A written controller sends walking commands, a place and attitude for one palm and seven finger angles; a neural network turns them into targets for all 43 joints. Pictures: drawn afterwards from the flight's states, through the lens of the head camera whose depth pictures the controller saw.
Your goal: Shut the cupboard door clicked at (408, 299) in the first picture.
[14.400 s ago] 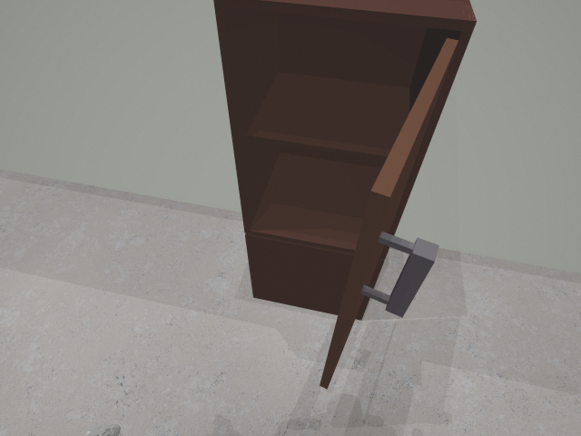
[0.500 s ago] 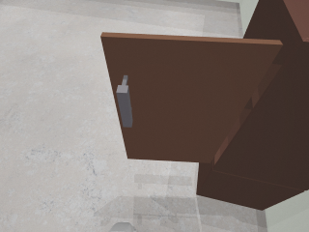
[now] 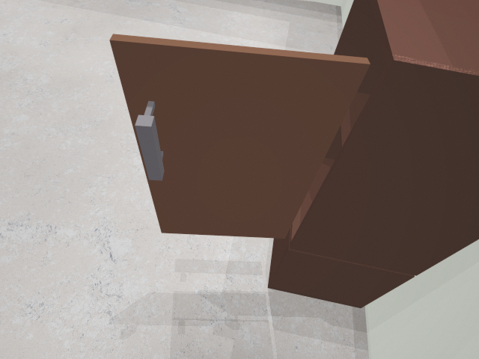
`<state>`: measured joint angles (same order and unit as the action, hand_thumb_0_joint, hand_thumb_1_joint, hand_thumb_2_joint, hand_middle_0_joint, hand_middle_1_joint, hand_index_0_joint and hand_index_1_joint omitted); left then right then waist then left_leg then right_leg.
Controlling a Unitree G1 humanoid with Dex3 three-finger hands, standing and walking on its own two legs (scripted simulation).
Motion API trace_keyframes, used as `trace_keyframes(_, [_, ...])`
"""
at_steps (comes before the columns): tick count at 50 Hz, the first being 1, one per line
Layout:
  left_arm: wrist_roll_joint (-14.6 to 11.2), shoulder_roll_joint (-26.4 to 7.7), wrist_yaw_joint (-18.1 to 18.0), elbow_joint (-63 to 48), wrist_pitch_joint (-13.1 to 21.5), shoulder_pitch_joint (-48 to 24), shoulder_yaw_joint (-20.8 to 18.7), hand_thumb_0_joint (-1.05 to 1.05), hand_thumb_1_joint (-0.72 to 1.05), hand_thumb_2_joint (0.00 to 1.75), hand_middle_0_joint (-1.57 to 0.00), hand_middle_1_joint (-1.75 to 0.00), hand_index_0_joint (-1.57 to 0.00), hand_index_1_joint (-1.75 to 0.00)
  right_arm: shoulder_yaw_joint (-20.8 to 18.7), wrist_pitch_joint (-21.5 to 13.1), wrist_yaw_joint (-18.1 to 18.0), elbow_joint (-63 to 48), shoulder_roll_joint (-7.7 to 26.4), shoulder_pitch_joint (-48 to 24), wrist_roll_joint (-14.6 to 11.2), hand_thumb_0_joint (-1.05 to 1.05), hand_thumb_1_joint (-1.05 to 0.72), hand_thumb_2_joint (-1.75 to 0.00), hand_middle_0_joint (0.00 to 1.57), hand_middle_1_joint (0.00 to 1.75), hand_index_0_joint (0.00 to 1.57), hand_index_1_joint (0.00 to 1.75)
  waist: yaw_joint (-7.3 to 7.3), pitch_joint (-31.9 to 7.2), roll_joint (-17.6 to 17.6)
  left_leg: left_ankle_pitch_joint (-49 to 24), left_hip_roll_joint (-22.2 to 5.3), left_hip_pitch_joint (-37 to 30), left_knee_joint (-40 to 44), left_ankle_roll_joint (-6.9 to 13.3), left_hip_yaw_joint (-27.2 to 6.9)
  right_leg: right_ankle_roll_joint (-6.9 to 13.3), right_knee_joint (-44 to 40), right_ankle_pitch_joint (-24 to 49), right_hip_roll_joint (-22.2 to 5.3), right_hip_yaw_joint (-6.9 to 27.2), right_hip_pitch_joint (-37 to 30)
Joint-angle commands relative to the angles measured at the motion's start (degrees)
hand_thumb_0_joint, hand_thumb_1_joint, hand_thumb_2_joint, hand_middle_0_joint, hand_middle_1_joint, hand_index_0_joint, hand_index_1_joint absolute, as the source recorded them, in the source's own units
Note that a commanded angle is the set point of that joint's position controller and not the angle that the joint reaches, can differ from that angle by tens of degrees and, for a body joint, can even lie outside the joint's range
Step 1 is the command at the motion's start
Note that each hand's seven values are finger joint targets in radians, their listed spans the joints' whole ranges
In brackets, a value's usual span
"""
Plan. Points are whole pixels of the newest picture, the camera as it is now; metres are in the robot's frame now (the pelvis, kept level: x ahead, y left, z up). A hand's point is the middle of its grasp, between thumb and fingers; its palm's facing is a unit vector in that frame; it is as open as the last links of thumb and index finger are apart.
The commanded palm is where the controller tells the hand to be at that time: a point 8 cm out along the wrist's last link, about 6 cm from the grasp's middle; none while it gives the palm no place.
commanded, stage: come to a stop and stand still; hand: left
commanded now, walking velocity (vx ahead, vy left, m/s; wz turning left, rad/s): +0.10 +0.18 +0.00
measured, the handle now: (153, 142) +0.45 +0.18 +0.08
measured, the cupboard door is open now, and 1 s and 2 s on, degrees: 100 100 100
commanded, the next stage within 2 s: look again from close up in 1.38 s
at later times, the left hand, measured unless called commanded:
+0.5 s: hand out of the picture +0.02 +0.16 -0.19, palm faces +0.04 -0.99 -0.17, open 7.4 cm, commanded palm none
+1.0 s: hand out of the picture +0.03 +0.16 -0.17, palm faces -0.04 -0.96 -0.28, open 7.4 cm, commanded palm none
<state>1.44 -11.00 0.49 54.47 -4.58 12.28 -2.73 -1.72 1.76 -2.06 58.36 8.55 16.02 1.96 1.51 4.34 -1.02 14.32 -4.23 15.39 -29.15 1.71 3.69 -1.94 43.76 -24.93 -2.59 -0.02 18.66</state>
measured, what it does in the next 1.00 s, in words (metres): steps on the spot: right foot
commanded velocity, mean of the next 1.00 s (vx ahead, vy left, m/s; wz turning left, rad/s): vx -0.01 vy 0.04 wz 0.00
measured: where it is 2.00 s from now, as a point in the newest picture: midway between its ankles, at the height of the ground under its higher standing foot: outside the picture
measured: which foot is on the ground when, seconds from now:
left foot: down 0.00-1.00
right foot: up 0.00-0.04, down 0.06-1.00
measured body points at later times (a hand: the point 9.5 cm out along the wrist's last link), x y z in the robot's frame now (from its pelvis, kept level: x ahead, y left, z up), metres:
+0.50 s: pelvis +0.01 -0.01 -0.01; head +0.03 +0.01 +0.44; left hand +0.02 +0.21 -0.17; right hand +0.08 -0.24 -0.15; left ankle +0.03 +0.06 -0.74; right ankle -0.02 -0.18 -0.74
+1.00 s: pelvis +0.01 -0.04 -0.01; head +0.02 -0.06 +0.44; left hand +0.03 +0.21 -0.15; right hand +0.04 -0.28 -0.17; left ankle +0.03 +0.06 -0.74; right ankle -0.02 -0.18 -0.74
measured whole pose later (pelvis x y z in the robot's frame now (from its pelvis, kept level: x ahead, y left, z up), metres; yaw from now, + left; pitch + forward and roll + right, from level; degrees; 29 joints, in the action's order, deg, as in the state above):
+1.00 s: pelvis +0.01 -0.04 -0.01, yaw -1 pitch -1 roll +1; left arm 1.1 -12.1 -1.5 59.4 0.8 16.7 1.6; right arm 0.4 -0.1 -0.3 58.5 12.9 14.3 0.5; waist 0.0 1.4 1.8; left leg 12.9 0.9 14.4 -27.7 1.8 4.2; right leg -1.9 29.6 -18.3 -2.2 2.5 10.8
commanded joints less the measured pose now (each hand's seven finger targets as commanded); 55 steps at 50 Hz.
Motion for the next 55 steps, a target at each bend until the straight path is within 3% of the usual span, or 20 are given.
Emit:
trace_keyframes(1, [-0.58, -2.1, -1.23, 0.49, 4.1, 7.97, 0.21, 0.0, 0.9, 0.9, -0.2, -0.3, -0.2, -0.3, -1.67, -1.28, 0.82, -1.78, 7.08, 2.79, -0.74, 0.0, -0.9, -0.9, 0.2, 0.3, 0.2, 0.3, -2.85, -5.49, 3.13, 9.51, -1.89, 4.88, 3.07, 1.42, -6.34, 0.99, -24.72, 9.9, 0.63, -2.55, -17.93])
trace_keyframes(2, [-0.41, -5.19, -1.92, 1.53, 4.95, 10.52, 0.16, 0.0, 0.9, 0.9, -0.2, -0.3, -0.2, -0.3, -0.89, -1.55, 0.96, -2.49, 3.47, 2.4, -1.46, 0.0, -0.9, -0.9, 0.2, 0.3, 0.2, 0.3, -3.74, -5.45, -6.54, 13.7, 1.98, 9.91, -4.68, -0.67, -1.67, 3.43, -28.85, 6.71, -8.62, 8.39, -20.03])
trace_keyframes(3, [-0.28, -8.22, -1.94, 1.39, 5.04, 10.01, -0.03, 0.0, 0.9, 0.9, -0.2, -0.3, -0.2, -0.3, -0.43, -1.54, 1.23, -3.96, 2.26, 0.54, -1.32, 0.0, -0.9, -0.9, 0.2, 0.3, 0.2, 0.3, -4.06, -2.16, -11.75, 15.59, 3.91, 12.49, -8.32, -1.51, -0.22, 6.86, -31.65, 6.66, -15.12, 15.98, -14.75])
trace_keyframes(4, [0.03, -9.14, -1.64, 0.86, 5.05, 8.72, 0.08, 0.0, 0.9, 0.9, -0.2, -0.3, -0.2, -0.3, -0.71, -1.64, 1.74, -4.48, 3.22, -0.17, -0.99, 0.0, -0.9, -0.9, 0.2, 0.3, 0.2, 0.3, -3.52, -2.0, -7.11, 13.76, 4.01, 8.79, -10.74, -1.39, -1.19, 8.97, -31.2, 3.14, -15.82, 16.33, -9.02])
trace_keyframes(5, [-0.13, -8.76, -2.0, 0.63, 5.6, 7.17, -0.46, 0.0, 0.9, 0.9, -0.2, -0.3, -0.2, -0.3, -0.92, -0.87, 1.61, -4.43, 3.46, -1.18, -0.99, 0.0, -0.9, -0.9, 0.2, 0.3, 0.2, 0.3, -3.48, -0.31, -13.86, 12.98, 4.52, 11.25, -13.56, -1.81, -0.96, 9.55, -32.14, 6.95, -14.47, 19.02, -8.93])
trace_keyframes(6, [-0.21, -7.94, -2.28, 0.52, 5.83, 6.45, -0.25, 0.0, 0.9, 0.9, -0.2, -0.3, -0.2, -0.3, -0.97, -0.85, 1.72, -4.06, 4.51, -1.11, -0.91, 0.0, -0.9, -0.9, 0.2, 0.3, 0.2, 0.3, -3.4, 1.52, -17.53, 12.3, 3.51, 12.66, -14.88, -1.75, -2.22, 10.15, -31.18, 14.16, -14.56, 17.65, -9.81])
trace_keyframes(8, [0.09, -7.37, -2.58, 0.5, 5.91, 5.79, 0.01, 0.0, 0.9, 0.9, -0.2, -0.3, -0.2, -0.3, -0.85, -1.24, 1.87, -3.02, 4.7, -0.05, -1.36, 0.0, -0.9, -0.9, 0.2, 0.3, 0.2, 0.3, -2.32, 0.25, -14.37, 10.19, 3.59, 9.29, -12.54, -2.24, -1.64, 10.29, -26.49, 28.9, -13.68, 12.12, -10.85])
trace_keyframes(10, [-0.09, -8.11, -2.84, 0.31, 5.46, 5.62, -0.37, 0.0, 0.9, 0.9, -0.2, -0.3, -0.2, -0.3, -0.64, -1.33, 1.77, -2.18, 3.89, 0.94, -1.71, 0.0, -0.9, -0.9, 0.2, 0.3, 0.2, 0.3, -1.83, -1.04, -8.46, 4.98, 5.04, 3.02, -2.56, -2.52, -0.46, 9.24, -21.45, 34.49, -12.48, 9.21, -9.86])
trace_keyframes(12, [-0.63, -7.65, -2.93, -0.01, 4.77, 5.05, -0.41, 0.0, 0.9, 0.9, -0.2, -0.3, -0.2, -0.3, -0.6, -1.44, 1.46, -1.5, 4.48, 2.84, -1.77, 0.0, -0.9, -0.9, 0.2, 0.3, 0.2, 0.3, -0.94, -1.49, -5.33, -5.46, 4.15, -5.24, 4.88, -1.78, -1.64, 5.98, -17.04, 27.4, -8.51, 5.9, -4.14])
trace_keyframes(13, [-0.75, -6.04, -2.86, -0.42, 4.34, 5.59, -0.18, 0.0, 0.9, 0.9, -0.2, -0.3, -0.2, -0.3, -0.93, -1.66, 1.22, -1.77, 6.48, 3.06, -1.6, 0.0, -0.9, -0.9, 0.2, 0.3, 0.2, 0.3, -1.26, -2.62, -1.49, -13.84, 0.25, -8.07, 4.54, -0.18, -5.28, 4.07, -14.83, 21.82, -5.27, 3.92, -1.54])
trace_keyframes(15, [-0.58, -3.14, -3.11, -0.27, 3.09, 6.17, 0.61, 0.0, 0.9, 0.9, -0.2, -0.3, -0.2, -0.3, -1.19, -1.96, 0.7, -2.26, 8.46, 1.74, -1.41, 0.0, -0.9, -0.9, 0.2, 0.3, 0.2, 0.3, -1.99, -1.46, 10.24, -16.65, -5.36, -3.94, 9.76, 4.06, -12.12, 1.38, -12.11, 5.83, -1.06, -0.56, -2.57])
trace_keyframes(19, [-0.61, -2.22, -2.97, 1.9, 3.04, 8.57, 1.48, 0.0, 0.9, 0.9, -0.2, -0.3, -0.2, -0.3, -0.73, -2.39, -0.07, -3.15, 7.29, -1.16, -1.5, 0.0, -0.9, -0.9, 0.2, 0.3, 0.2, 0.3, -3.3, -4.12, 5.87, -23.86, -6.2, -6.31, 9.83, 6.18, -12.71, 1.35, -12.3, 3.84, -1.83, -0.4, -4.77])
trace_keyframes(23, [-0.44, -3.07, -2.72, 2.99, 3.98, 8.43, 1.82, 0.0, 0.9, 0.9, -0.2, -0.3, -0.2, -0.3, -0.7, -2.4, 0.3, -2.68, 6.84, -2.41, -1.83, 0.0, -0.9, -0.9, 0.2, 0.3, 0.2, 0.3, -2.48, -4.26, -0.11, -12.5, -1.93, -6.51, 8.37, 2.36, -9.77, 1.89, -20.39, 14.38, -3.09, 2.67, -6.6])
trace_keyframes(27, [-0.33, -3.29, -2.63, 3.03, 4.19, 7.74, 1.92, 0.0, 0.9, 0.9, -0.2, -0.3, -0.2, -0.3, -0.49, -2.39, 0.68, -1.83, 6.73, -2.28, -1.69, 0.0, -0.9, -0.9, 0.2, 0.3, 0.2, 0.3, -1.94, -2.75, 1.05, -5.14, -1.32, -5.49, 10.54, 1.46, -9.16, 1.84, -21.53, 13.38, -3.11, 2.66, -6.15])
trace_keyframes(28, [0.92, -4.64, -4.81, 3.63, 5.32, 8.1, 2.19, 0.0, 0.9, 0.9, -0.2, -0.3, -0.2, -0.3, -0.78, -2.94, 0.92, -5.19, 11.54, -2.87, -1.92, 0.0, -0.9, -0.9, 0.2, 0.3, 0.2, 0.3, -0.59, -2.66, 9.26, -26.99, -3.85, -7.5, 2.58, -0.95, -7.73, 1.74, -16.54, 13.34, -2.32, 1.18, -3.32])
trace_keyframes(29, [-0.01, -6.86, -4.47, 1.35, 4.89, 8.8, 1.78, 0.0, 0.9, 0.9, -0.2, -0.3, -0.2, -0.3, -0.57, -2.89, 1.35, -6.2, 10.08, -0.93, -1.19, 0.0, -0.9, -0.9, 0.2, 0.3, 0.2, 0.3, -1.41, -8.21, 13.6, -10.03, -3.55, -3.99, 7.3, -1.37, -11.88, 2.68, -12.65, 1.4, 0.05, -0.15, -6.27])
trace_keyframes(30, [0.1, -6.82, -3.98, 1.05, 5.15, 9.35, 1.92, 0.0, 0.9, 0.9, -0.2, -0.3, -0.2, -0.3, -0.27, -2.69, 1.51, -7.43, 10.52, -3.95, -0.83, 0.0, -0.9, -0.9, 0.2, 0.3, 0.2, 0.3, -2.96, -6.86, 15.21, 0.04, -3.37, -0.7, 8.95, 0.19, -12.84, 3.27, -13.0, 1.54, 0.5, -0.14, -6.74])
trace_keyframes(33, [0.1, -6.09, -2.86, 1.39, 5.71, 8.13, 2.52, 0.0, 0.9, 0.9, -0.2, -0.3, -0.2, -0.3, -0.27, -2.55, 1.5, -9.07, 9.29, -4.33, -1.16, 0.0, -0.9, -0.9, 0.2, 0.3, 0.2, 0.3, -1.76, -1.95, 4.21, 6.37, -1.1, 1.21, 8.02, 1.48, -10.7, 4.2, -17.67, 4.48, -0.86, 2.65, -2.52])
trace_keyframes(38, [-0.26, -7.08, -2.61, 1.12, 6.01, 6.5, 2.6, 0.0, 0.9, 0.9, -0.2, -0.3, -0.2, -0.3, -0.24, -2.95, 1.66, -7.62, 10.33, -2.1, -1.22, 0.0, -0.9, -0.9, 0.2, 0.3, 0.2, 0.3, -0.93, -0.73, -1.94, 3.59, -0.31, -0.64, 8.0, 1.34, -9.07, 3.86, -19.25, 5.15, -1.69, 4.65, -1.03])
trace_keyframes(55, [-0.78, -9.29, -2.52, 3.77, 6.25, 5.4, 2.67, 0.0, 0.9, 0.9, -0.2, -0.3, -0.2, -0.3, 1.1, -3.58, 1.29, 0.12, 9.74, -1.97, -1.4, 0.0, -0.9, -0.9, 0.2, 0.3, 0.2, 0.3, -1.87, -1.91, -1.2, -7.58, -0.63, -5.07, 7.16, 0.03, -4.93, 3.71, -21.75, 15.75, -3.16, 6.14, -4.89])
